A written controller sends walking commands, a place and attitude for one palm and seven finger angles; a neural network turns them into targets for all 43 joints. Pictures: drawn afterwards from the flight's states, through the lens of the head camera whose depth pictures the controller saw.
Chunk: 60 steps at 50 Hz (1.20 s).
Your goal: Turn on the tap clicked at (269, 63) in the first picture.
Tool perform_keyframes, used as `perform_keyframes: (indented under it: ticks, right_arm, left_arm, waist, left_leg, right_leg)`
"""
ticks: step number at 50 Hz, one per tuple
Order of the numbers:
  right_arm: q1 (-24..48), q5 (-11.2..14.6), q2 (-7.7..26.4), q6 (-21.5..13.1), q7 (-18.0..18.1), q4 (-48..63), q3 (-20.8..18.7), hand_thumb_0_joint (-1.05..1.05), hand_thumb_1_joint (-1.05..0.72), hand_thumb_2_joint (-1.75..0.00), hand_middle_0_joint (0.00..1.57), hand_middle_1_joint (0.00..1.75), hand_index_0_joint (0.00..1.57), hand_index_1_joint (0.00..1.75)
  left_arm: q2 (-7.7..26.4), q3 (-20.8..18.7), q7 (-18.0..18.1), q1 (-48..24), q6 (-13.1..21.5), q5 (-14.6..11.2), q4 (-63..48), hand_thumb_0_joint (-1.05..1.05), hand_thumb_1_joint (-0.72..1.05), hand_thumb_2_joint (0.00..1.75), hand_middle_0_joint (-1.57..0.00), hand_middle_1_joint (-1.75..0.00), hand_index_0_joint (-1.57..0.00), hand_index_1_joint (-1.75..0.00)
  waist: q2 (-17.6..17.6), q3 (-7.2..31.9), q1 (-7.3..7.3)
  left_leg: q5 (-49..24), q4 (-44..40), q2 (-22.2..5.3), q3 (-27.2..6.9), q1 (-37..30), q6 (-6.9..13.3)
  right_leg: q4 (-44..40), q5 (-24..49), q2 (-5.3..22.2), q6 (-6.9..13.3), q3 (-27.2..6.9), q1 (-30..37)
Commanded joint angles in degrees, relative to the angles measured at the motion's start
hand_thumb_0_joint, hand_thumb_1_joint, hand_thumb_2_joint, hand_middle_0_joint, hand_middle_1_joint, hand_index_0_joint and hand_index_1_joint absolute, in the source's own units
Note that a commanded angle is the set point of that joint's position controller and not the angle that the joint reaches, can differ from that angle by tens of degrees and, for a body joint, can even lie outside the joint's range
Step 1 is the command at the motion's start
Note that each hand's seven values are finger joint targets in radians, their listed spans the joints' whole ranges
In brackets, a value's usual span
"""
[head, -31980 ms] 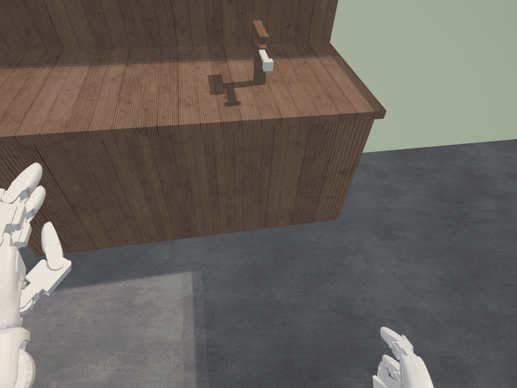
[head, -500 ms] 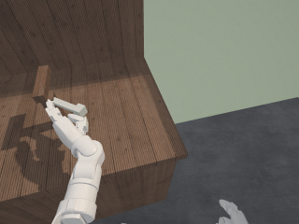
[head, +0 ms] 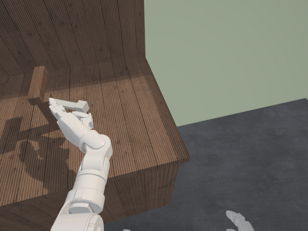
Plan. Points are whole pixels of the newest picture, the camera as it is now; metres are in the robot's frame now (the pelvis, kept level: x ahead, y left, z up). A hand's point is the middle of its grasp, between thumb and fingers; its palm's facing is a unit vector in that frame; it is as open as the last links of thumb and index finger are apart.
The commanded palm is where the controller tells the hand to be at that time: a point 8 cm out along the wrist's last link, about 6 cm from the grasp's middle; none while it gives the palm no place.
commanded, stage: push the lever round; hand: left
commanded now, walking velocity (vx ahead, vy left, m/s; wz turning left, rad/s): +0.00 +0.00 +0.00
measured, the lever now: (82, 107) +0.42 +0.23 +0.09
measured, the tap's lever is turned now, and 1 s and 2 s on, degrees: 61 75 75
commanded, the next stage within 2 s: lift the hand up off the lever in 0.20 s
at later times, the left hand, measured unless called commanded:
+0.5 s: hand (92, 109) +0.41 +0.20 +0.08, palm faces +0.81 -0.58 -0.08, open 7.8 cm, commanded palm +0.36 +0.21 +0.09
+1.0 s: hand (92, 106) +0.41 +0.20 +0.10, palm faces +0.80 -0.59 -0.09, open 7.8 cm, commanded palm +0.35 +0.21 +0.11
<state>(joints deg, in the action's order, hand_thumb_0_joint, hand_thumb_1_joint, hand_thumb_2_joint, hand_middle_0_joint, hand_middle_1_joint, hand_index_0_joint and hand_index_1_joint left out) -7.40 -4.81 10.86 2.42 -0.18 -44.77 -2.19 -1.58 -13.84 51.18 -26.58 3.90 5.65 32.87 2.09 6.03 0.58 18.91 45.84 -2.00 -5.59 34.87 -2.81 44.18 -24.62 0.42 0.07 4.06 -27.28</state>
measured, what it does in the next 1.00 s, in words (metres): stands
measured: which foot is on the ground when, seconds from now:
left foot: down 0.00-1.00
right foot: down 0.00-1.00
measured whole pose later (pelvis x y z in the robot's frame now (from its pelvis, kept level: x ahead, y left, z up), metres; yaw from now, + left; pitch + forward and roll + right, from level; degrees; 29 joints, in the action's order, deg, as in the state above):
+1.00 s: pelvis +0.02 +0.00 +0.01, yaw -1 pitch +7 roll -1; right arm -8.3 -4.6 10.9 3.4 -1.3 -44.1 -2.6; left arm -2.2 -13.9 50.3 -27.0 -1.0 5.0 30.2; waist 2.2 5.9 -0.1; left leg 18.7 41.1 -2.1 -4.3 29.2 -2.5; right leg 38.7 -23.5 0.5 -0.2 3.0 -21.7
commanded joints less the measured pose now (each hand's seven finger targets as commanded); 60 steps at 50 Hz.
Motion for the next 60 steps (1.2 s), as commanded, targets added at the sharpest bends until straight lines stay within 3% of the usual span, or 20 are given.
perform_keyframes:
  ticks: [1,4,6,8,11,14,16,21,25,26,29,31,32,36,41,49,51,54,56,60]
  right_arm:
    - [3.32,-0.35,7.08,-2.00,0.88,6.07,-1.98,0.00,-0.90,-0.90,0.20,0.30,0.20,0.30]
    - [2.69,-0.47,6.69,-1.87,0.27,6.97,-2.09,0.00,-0.90,-0.90,0.20,0.30,0.20,0.30]
    - [1.67,-0.72,7.17,-1.50,0.20,6.24,-2.46,0.00,-0.90,-0.90,0.20,0.30,0.20,0.30]
    - [1.34,-0.70,6.91,-1.54,-0.41,7.37,-2.37,0.00,-0.90,-0.90,0.20,0.30,0.20,0.30]
    - [0.40,-0.84,7.53,-1.24,-0.40,6.74,-2.73,0.00,-0.90,-0.90,0.20,0.30,0.20,0.30]
    - [0.51,-0.47,7.27,-1.15,-0.55,7.40,-2.59,0.00,-0.90,-0.90,0.20,0.30,0.20,0.30]
    - [0.31,-0.57,7.68,-1.11,-0.32,6.59,-2.83,0.00,-0.90,-0.90,0.20,0.30,0.20,0.30]
    - [0.08,-0.65,7.51,-1.11,-0.66,6.91,-3.03,0.00,-0.90,-0.90,0.20,0.30,0.20,0.30]
    - [0.44,-0.46,7.10,-1.46,-1.18,8.08,-2.91,0.00,-0.90,-0.90,0.20,0.30,0.20,0.30]
    - [0.52,-0.46,7.53,-1.27,-0.94,7.38,-3.02,0.00,-0.90,-0.90,0.20,0.30,0.20,0.30]
    - [1.70,-0.03,7.32,-1.56,-0.83,7.84,-2.63,0.00,-0.90,-0.90,0.20,0.30,0.20,0.30]
    - [2.04,-0.04,7.73,-1.42,-0.43,7.16,-2.72,0.00,-0.90,-0.90,0.20,0.30,0.20,0.30]
    - [2.61,0.12,7.19,-1.46,-0.65,7.77,-2.33,0.00,-0.90,-0.90,0.20,0.30,0.20,0.30]
    - [2.52,-0.32,7.34,-1.27,-0.46,6.98,-2.47,0.00,-0.90,-0.90,0.20,0.30,0.20,0.30]
    - [2.92,-0.31,7.10,-0.87,-0.38,7.22,-2.50,0.00,-0.90,-0.90,0.20,0.30,0.20,0.30]
    - [4.13,0.28,6.68,-1.29,-0.61,8.48,-2.23,0.00,-0.90,-0.90,0.20,0.30,0.20,0.30]
    - [3.81,0.13,7.09,-1.02,-0.34,8.04,-2.51,0.00,-0.90,-0.90,0.20,0.30,0.20,0.30]
    - [4.71,0.38,6.37,-1.07,-0.63,9.00,-2.32,0.00,-0.90,-0.90,0.20,0.30,0.20,0.30]
    - [4.70,0.32,6.80,-0.81,-0.43,8.56,-2.43,0.00,-0.90,-0.90,0.20,0.30,0.20,0.30]
    - [6.33,0.70,6.27,-1.04,-0.13,9.22,-2.19,0.00,-0.90,-0.90,0.20,0.30,0.20,0.30]
  left_arm:
    - [8.41,-0.51,0.47,-24.64,3.39,2.77,-7.95,0.00,0.90,0.90,-0.15,-0.15,-0.15,-0.15]
    - [6.31,1.01,0.46,-25.86,3.86,2.76,-8.96,0.00,0.90,0.90,-0.15,-0.15,-0.15,-0.15]
    - [8.82,-1.89,0.73,-23.60,3.52,3.19,-7.50,0.00,0.90,0.90,-0.15,-0.15,-0.15,-0.15]
    - [5.81,0.77,0.46,-24.33,3.54,2.91,-8.37,0.00,0.90,0.90,-0.15,-0.15,-0.15,-0.15]
    - [9.14,-2.94,0.59,-22.01,3.24,2.97,-7.29,0.00,0.90,0.90,-0.15,-0.15,-0.15,-0.15]
    - [7.82,-1.24,0.13,-25.00,3.44,2.53,-7.73,0.00,0.90,0.90,-0.15,-0.15,-0.15,-0.15]
    - [10.63,-3.96,0.41,-24.36,3.50,2.78,-7.50,0.00,0.90,0.90,-0.15,-0.15,-0.15,-0.15]
    - [10.29,-3.05,0.27,-23.89,3.66,3.37,-10.38,0.00,0.90,0.90,-0.15,-0.15,-0.15,-0.15]
    - [6.80,0.31,-0.18,-22.82,3.19,2.72,-13.42,0.00,0.90,0.90,-0.15,-0.15,-0.15,-0.15]
    - [8.31,-1.13,-0.18,-21.17,2.54,2.79,-12.27,0.00,0.90,0.90,-0.15,-0.15,-0.15,-0.15]
    - [4.77,2.24,-0.51,-23.92,1.73,1.85,-11.55,0.00,0.90,0.90,-0.15,-0.15,-0.15,-0.15]
    - [8.10,-0.97,-0.11,-22.84,0.98,1.75,-10.93,0.00,0.90,0.90,-0.15,-0.15,-0.15,-0.15]
    - [5.11,1.86,-0.26,-24.57,0.89,1.55,-11.81,0.00,0.90,0.90,-0.15,-0.15,-0.15,-0.15]
    - [8.54,-1.20,0.63,-24.38,0.29,2.70,-12.04,0.00,0.90,0.90,-0.15,-0.15,-0.15,-0.15]
    - [8.21,-0.84,0.37,-23.58,-0.62,2.94,-12.96,0.00,0.90,0.90,-0.15,-0.15,-0.15,-0.15]
    - [2.55,4.65,-0.74,-22.84,-2.17,1.52,-16.77,0.00,0.90,0.90,-0.15,-0.15,-0.15,-0.15]
    - [6.62,0.77,-0.50,-19.99,-2.61,1.54,-17.75,0.00,0.90,0.90,-0.15,-0.15,-0.15,-0.15]
    - [3.45,4.17,-0.62,-20.51,-2.99,1.67,-22.03,0.00,0.90,0.90,-0.15,-0.15,-0.15,-0.15]
    - [6.19,1.54,-0.66,-16.63,-4.10,1.67,-21.49,0.00,0.90,0.90,-0.15,-0.15,-0.15,-0.15]
    - [5.00,2.96,-1.06,-16.69,-5.11,1.07,-23.97,0.00,0.90,0.90,-0.15,-0.15,-0.15,-0.15]
  waist:
    - [-3.15,15.44,1.07]
    - [-2.07,18.71,1.32]
    - [-1.65,18.99,0.70]
    - [-2.44,19.36,1.26]
    - [-3.19,18.70,0.56]
    - [-4.80,17.34,1.49]
    - [-3.53,16.53,1.03]
    - [-0.80,18.77,0.61]
    - [-1.08,19.62,0.75]
    - [-1.11,18.30,0.38]
    - [-3.72,15.18,1.48]
    - [-3.33,14.62,0.65]
    - [-2.91,14.70,1.24]
    - [-2.03,16.43,0.07]
    - [-1.74,16.89,0.02]
    - [-2.43,16.42,-0.11]
    - [-2.47,17.59,-1.37]
    - [-2.29,18.72,-1.23]
    - [-2.77,17.42,-2.01]
    - [-4.72,15.65,-1.67]
  left_leg:
    - [-9.14,-4.32,1.48,3.74,-11.15,2.99]
    - [-12.83,-3.13,1.41,4.20,-12.23,2.95]
    - [-14.71,-3.02,1.31,4.09,-12.37,2.78]
    - [-16.29,-2.62,1.32,4.35,-12.70,2.91]
    - [-17.14,-2.87,1.22,4.40,-12.14,2.88]
    - [-15.77,-3.09,1.28,4.74,-11.29,3.18]
    - [-15.01,-3.49,1.28,4.83,-11.47,3.24]
    - [-17.46,-3.60,1.16,4.83,-13.62,2.99]
    - [-19.78,-3.65,0.99,5.09,-15.25,2.99]
    - [-18.84,-4.37,0.99,4.64,-14.75,2.76]
    - [-15.91,-5.54,1.00,4.67,-14.33,2.99]
    - [-14.50,-6.43,1.07,4.54,-14.26,2.92]
    - [-14.34,-6.56,1.26,4.75,-14.88,2.99]
    - [-15.63,-6.81,1.15,4.67,-15.81,2.78]
    - [-18.21,-6.75,0.88,5.04,-17.08,2.68]
    - [-20.78,-7.64,0.94,5.26,-19.45,2.82]
    - [-22.84,-7.87,0.89,5.17,-20.06,2.57]
    - [-25.65,-7.62,0.73,5.47,-21.38,2.44]
    - [-26.37,-8.15,0.67,5.33,-21.33,2.33]
    - [-24.66,-8.69,0.66,5.90,-21.02,2.77]
  right_leg:
    - [-8.78,12.17,-0.48,1.70,0.50,1.05]
    - [-7.44,15.91,-0.24,1.72,0.71,1.78]
    - [-7.16,17.73,-0.58,1.87,0.78,2.19]
    - [-6.51,19.71,-0.51,1.77,1.15,2.21]
    - [-6.79,21.18,-0.74,1.71,1.01,3.07]
    - [-7.41,20.73,-0.40,1.40,0.77,3.06]
    - [-8.14,19.54,-0.65,1.42,0.58,2.93]
    - [-7.57,21.10,-0.86,1.82,0.81,4.06]
    - [-7.44,23.28,-0.82,1.86,1.22,4.96]
    - [-7.86,21.90,-1.04,1.98,1.27,4.93]
    - [-9.27,18.82,-0.89,1.69,1.43,3.99]
    - [-10.23,17.01,-1.03,1.78,1.20,4.47]
    - [-10.21,16.83,-0.78,1.63,1.32,4.23]
    - [-10.41,17.65,-0.91,1.87,1.18,5.49]
    - [-10.54,20.45,-0.74,1.87,1.12,6.66]
    - [-11.39,23.11,-0.55,1.90,1.40,8.38]
    - [-11.44,25.32,-0.72,1.98,1.33,10.33]
    - [-10.94,28.30,-0.28,2.01,1.58,11.54]
    - [-11.66,28.99,-0.45,2.07,1.60,12.50]
    - [-12.84,28.65,-0.06,1.68,1.46,13.01]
